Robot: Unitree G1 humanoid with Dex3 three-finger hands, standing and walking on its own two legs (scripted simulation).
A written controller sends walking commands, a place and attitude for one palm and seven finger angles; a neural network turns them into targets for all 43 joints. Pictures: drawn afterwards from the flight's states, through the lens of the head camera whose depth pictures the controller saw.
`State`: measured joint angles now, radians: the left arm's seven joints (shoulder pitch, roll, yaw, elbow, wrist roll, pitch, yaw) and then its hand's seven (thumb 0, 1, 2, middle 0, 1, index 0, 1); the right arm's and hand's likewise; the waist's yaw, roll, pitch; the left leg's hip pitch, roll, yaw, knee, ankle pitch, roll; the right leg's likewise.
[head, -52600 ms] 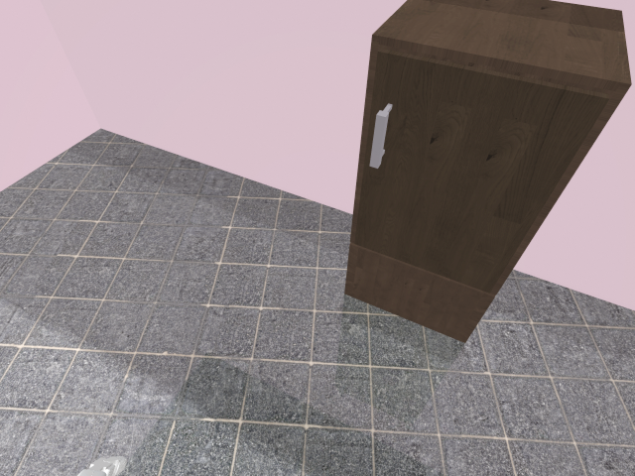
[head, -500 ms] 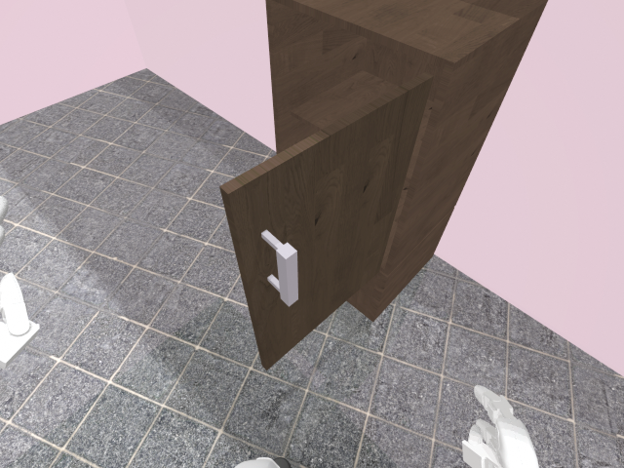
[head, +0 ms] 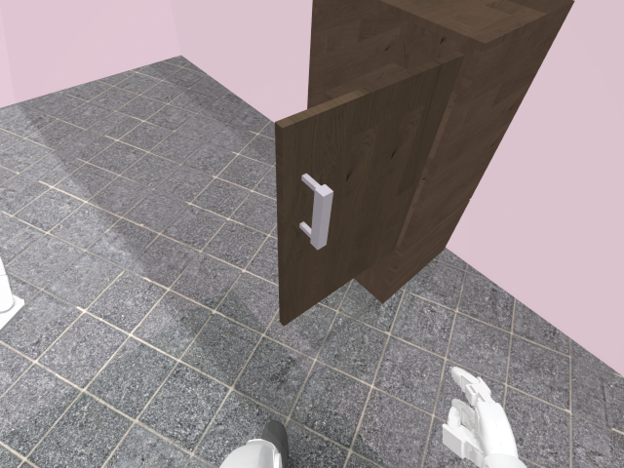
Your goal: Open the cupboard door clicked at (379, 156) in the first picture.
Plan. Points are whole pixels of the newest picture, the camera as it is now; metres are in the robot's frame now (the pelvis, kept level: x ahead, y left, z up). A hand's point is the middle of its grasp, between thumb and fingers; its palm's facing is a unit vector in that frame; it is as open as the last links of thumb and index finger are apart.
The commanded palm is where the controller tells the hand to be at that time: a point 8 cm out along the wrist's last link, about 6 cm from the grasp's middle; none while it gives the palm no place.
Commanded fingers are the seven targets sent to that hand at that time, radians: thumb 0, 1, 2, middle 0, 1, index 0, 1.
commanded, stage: stop stepping back and stand still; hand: left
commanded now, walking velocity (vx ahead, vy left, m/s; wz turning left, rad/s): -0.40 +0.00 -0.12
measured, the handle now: (313, 212) +0.51 +0.04 +0.00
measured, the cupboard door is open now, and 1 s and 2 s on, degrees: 86 86 86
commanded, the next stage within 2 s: let the arm hang, fingers relaxed in 0.76 s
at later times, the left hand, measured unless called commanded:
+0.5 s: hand out of the picture +0.08 +0.24 +0.20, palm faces +0.29 -0.80 -0.52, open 7.4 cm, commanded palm +0.04 +0.30 +0.20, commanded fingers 0.00 0.90 0.90 -0.20 -0.30 -0.20 -0.30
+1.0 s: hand out of the picture +0.09 +0.27 +0.00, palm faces +0.09 -0.89 -0.44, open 7.4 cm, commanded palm none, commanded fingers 0.00 0.90 0.90 -0.20 -0.30 -0.20 -0.30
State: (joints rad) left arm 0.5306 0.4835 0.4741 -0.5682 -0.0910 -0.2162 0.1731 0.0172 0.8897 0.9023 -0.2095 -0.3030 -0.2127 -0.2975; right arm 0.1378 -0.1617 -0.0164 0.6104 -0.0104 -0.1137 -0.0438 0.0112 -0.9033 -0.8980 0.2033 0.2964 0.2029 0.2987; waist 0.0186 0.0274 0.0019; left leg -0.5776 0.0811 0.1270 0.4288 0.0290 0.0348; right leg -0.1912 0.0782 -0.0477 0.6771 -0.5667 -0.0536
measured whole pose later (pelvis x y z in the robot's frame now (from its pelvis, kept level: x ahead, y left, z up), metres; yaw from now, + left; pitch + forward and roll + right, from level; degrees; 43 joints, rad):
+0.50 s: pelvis -0.13 +0.02 +0.02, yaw -7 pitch +0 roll +1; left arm 0.60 0.48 0.42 -0.57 -0.05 -0.18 0.14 0.02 0.89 0.90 -0.21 -0.30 -0.22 -0.30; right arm 0.26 -0.21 -0.01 0.67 -0.01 -0.07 -0.07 0.01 -0.90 -0.90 0.20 0.30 0.20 0.30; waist 0.02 -0.02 -0.03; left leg -0.61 0.02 0.04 1.01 -0.31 -0.03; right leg -0.21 0.08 -0.08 0.53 -0.32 -0.13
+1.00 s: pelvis -0.14 +0.04 +0.01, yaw -3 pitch +0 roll +1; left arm 0.26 0.29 0.14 0.27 0.03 -0.02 0.03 0.01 0.90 0.90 -0.20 -0.30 -0.20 -0.30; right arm 0.18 -0.25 -0.03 0.75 -0.02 -0.01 -0.01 0.01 -0.91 -0.90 0.20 0.30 0.20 0.30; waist -0.01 0.07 -0.01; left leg -0.33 0.03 0.04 0.69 -0.40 0.01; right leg -0.26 0.00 -0.13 0.65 -0.39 -0.08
